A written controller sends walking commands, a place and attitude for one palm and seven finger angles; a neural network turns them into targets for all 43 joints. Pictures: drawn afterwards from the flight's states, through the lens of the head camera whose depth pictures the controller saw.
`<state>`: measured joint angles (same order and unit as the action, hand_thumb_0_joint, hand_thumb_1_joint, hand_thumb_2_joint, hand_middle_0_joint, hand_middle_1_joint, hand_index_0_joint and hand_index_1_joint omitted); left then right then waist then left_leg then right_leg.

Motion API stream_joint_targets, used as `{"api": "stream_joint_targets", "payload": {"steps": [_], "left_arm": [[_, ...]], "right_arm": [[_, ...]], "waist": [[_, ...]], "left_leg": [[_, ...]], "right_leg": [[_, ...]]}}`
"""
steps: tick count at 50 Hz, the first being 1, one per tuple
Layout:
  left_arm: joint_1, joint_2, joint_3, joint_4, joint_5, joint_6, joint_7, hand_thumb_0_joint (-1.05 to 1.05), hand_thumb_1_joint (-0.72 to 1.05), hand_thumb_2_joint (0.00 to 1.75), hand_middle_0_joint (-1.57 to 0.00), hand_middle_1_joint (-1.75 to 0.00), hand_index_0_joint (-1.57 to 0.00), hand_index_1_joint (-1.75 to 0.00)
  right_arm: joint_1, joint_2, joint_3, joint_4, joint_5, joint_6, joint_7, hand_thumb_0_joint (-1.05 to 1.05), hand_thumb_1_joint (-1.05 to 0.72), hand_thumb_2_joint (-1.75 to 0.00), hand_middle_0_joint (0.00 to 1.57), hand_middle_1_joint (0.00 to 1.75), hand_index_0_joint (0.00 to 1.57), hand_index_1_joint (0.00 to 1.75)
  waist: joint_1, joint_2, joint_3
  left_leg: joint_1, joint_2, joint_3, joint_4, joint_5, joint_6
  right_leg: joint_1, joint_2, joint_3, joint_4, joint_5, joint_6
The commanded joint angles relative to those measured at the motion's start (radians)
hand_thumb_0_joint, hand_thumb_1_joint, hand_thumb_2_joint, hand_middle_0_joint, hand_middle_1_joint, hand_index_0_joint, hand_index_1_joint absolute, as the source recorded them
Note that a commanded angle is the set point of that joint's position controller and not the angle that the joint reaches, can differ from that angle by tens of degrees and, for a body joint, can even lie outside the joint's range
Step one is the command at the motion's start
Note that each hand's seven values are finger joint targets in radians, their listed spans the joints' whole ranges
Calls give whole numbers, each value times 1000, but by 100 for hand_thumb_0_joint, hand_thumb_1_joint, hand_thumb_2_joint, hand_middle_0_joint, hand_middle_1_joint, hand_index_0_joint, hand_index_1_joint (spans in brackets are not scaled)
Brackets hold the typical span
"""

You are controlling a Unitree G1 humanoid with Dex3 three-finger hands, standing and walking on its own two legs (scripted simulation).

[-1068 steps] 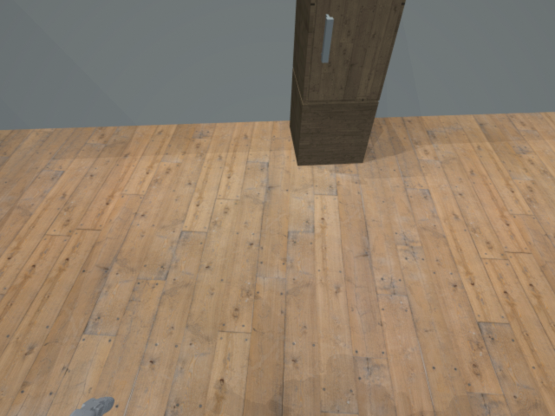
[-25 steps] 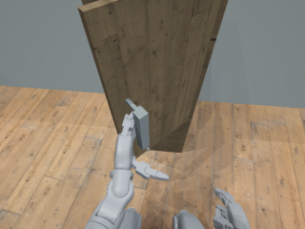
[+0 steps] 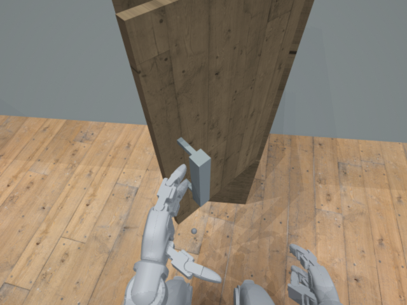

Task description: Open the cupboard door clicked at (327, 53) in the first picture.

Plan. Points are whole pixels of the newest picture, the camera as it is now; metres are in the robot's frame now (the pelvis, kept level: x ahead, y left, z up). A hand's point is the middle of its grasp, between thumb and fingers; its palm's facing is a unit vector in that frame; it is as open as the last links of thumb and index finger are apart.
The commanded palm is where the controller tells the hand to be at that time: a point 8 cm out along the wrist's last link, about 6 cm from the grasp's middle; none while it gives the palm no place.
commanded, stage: slide the hand sideways off the handle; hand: left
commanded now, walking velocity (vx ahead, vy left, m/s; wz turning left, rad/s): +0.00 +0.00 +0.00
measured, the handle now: (192, 173) +0.36 +0.05 +0.04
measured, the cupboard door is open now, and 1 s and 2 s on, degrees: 47 47 47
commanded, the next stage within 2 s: draw the hand back to the body in 0.58 s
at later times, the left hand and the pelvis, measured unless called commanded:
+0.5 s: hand (168, 257) +0.20 +0.07 +0.06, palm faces -0.03 -1.00 +0.00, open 16.3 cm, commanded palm +0.17 +0.13 +0.04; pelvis +0.00 -0.02 -0.01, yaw +1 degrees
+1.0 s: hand (133, 258) +0.19 +0.11 +0.10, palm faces -0.04 -1.00 -0.06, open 16.3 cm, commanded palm +0.16 +0.17 +0.11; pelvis +0.00 -0.02 +0.02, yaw +1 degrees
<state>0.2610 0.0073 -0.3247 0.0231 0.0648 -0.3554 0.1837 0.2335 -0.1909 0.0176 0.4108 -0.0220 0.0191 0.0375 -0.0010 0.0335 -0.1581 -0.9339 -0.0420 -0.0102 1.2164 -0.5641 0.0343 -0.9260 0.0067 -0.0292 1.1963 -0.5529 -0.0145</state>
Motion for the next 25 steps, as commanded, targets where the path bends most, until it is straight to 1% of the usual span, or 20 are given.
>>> {"api": "stream_joint_targets", "payload": {"steps": [1,3,5,6,7,8,9,11,12,13,15,16,17,18,20,21,22,23,24,25], "left_arm": [[-37,-42,-16,-286,-13,-92,-20,0,-50,30,-15,-30,-15,-30],[-38,-40,-25,-290,-10,-105,-34,0,-50,30,-15,-30,-15,-30],[25,-16,-6,-294,-12,-115,-54,0,-50,30,-15,-30,-15,-30],[55,-4,4,-289,-12,-114,-66,0,-50,30,-15,-30,-15,-30],[74,12,19,-297,-7,-114,-75,0,-50,30,-15,-30,-15,-30],[93,8,9,-314,-14,-112,-87,0,-50,30,-15,-30,-15,-30],[110,30,31,-317,-20,-108,-96,0,-50,30,-15,-30,-15,-30],[121,47,55,-334,-34,-102,-110,0,-50,30,-15,-30,-15,-30],[137,65,78,-342,-39,-98,-114,0,-50,30,-15,-30,-15,-30],[127,67,84,-359,-51,-99,-118,0,-50,30,-15,-30,-15,-30],[167,88,121,-381,-72,-111,-129,0,-50,30,-15,-30,-15,-30],[174,82,115,-410,-82,-121,-136,0,-50,30,-15,-30,-15,-30],[197,87,125,-423,-94,-126,-143,0,-50,30,-15,-30,-15,-30],[223,92,133,-425,-104,-134,-152,0,-50,30,-15,-30,-15,-30],[264,84,121,-422,-117,-144,-177,0,-50,30,-15,-30,-15,-30],[265,83,112,-429,-122,-148,-191,0,-50,30,-15,-30,-15,-30],[277,97,123,-427,-122,-148,-201,0,-50,30,-15,-30,-15,-30],[286,97,116,-431,-122,-150,-214,0,-50,30,-15,-30,-15,-30],[309,114,136,-412,-125,-145,-224,0,-50,30,-15,-30,-15,-30],[317,131,156,-414,-128,-144,-234,0,-50,30,-15,-30,-15,-30]], "right_arm": [[-37,-107,-41,-167,9,-63,-20,0,-90,-90,20,30,20,30],[-39,-107,-38,-164,7,-73,-22,0,-90,-90,20,30,20,30],[-42,-106,-39,-166,6,-78,-23,0,-90,-90,20,30,20,30],[-38,-106,-39,-169,6,-79,-23,0,-90,-90,20,30,20,30],[-40,-109,-42,-170,7,-79,-24,0,-90,-90,20,30,20,30],[-39,-106,-40,-179,6,-80,-22,0,-90,-90,20,30,20,30],[-35,-107,-41,-180,7,-77,-22,0,-90,-90,20,30,20,30],[-38,-107,-40,-184,9,-77,-26,0,-90,-90,20,30,20,30],[-43,-109,-40,-189,10,-77,-30,0,-90,-90,20,30,20,30],[-44,-107,-39,-189,9,-79,-31,0,-90,-90,20,30,20,30],[-42,-105,-41,-187,10,-83,-36,0,-90,-90,20,30,20,30],[-46,-105,-40,-191,11,-88,-36,0,-90,-90,20,30,20,30],[-47,-106,-42,-192,12,-94,-38,0,-90,-90,20,30,20,30],[-43,-106,-42,-190,13,-98,-39,0,-90,-90,20,30,20,30],[-40,-109,-44,-187,16,-105,-39,0,-90,-90,20,30,20,30],[-38,-113,-44,-189,16,-108,-39,0,-90,-90,20,30,20,30],[-44,-117,-48,-189,17,-112,-41,0,-90,-90,20,30,20,30],[-41,-117,-48,-190,16,-116,-41,0,-90,-90,20,30,20,30],[-35,-117,-50,-185,16,-115,-42,0,-90,-90,20,30,20,30],[-38,-118,-52,-187,17,-115,-44,0,-90,-90,20,30,20,30]], "waist": [[-30,-110,-235],[-39,-87,-210],[-24,-74,-217],[-22,-86,-218],[-12,-69,-230],[-12,-44,-237],[-9,-57,-237],[-11,-61,-225],[-2,-51,-224],[-9,-58,-230],[-1,-68,-244],[-2,-53,-258],[1,-57,-269],[2,-56,-261],[-11,-61,-231],[-18,-76,-221],[-15,-71,-218],[-18,-65,-212],[-20,-85,-203],[-16,-81,-203]], "left_leg": [[174,26,-49,-180,264,-22],[157,24,-54,-173,248,-21],[143,20,-49,-167,241,-22],[139,19,-46,-163,242,-22],[143,20,-50,-161,270,-24],[145,16,-41,-156,273,-22],[138,16,-42,-156,267,-24],[122,12,-34,-149,242,-21],[114,12,-35,-149,242,-20],[111,10,-33,-142,235,-18],[105,8,-29,-134,239,-18],[109,7,-28,-129,244,-17],[106,7,-29,-124,257,-16],[101,7,-28,-123,263,-17],[88,8,-28,-117,249,-17],[74,7,-29,-113,235,-14],[63,8,-33,-107,237,-13],[57,6,-29,-101,230,-13],[43,7,-30,-98,218,-13],[30,7,-27,-91,209,-14]], "right_leg": [[149,4,-16,-165,275,-31],[124,1,-16,-157,257,-29],[128,0,-12,-153,252,-32],[133,1,-10,-152,258,-32],[135,2,-11,-139,272,-36],[138,-1,-6,-141,286,-33],[144,0,-7,-139,284,-34],[150,0,3,-152,276,-31],[155,2,4,-151,271,-32],[159,1,9,-155,275,-29],[178,3,17,-156,287,-28],[178,2,18,-153,295,-27],[186,4,17,-150,309,-27],[191,3,19,-149,323,-25],[174,3,17,-152,321,-20],[172,1,20,-155,310,-18],[170,1,24,-151,305,-21],[161,-2,28,-151,304,-17],[161,-3,31,-153,299,-14],[161,-5,41,-156,289,-13]]}}
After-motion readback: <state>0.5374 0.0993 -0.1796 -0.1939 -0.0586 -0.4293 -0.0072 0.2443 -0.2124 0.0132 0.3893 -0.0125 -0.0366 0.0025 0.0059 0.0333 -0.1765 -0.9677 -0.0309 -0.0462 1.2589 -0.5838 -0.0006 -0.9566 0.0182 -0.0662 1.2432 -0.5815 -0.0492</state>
